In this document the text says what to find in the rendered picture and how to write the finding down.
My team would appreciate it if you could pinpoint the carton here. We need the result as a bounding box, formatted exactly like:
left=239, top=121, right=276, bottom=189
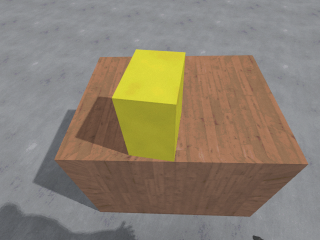
left=112, top=49, right=186, bottom=162

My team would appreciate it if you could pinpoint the pedestal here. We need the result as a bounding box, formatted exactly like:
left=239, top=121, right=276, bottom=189
left=54, top=55, right=308, bottom=217

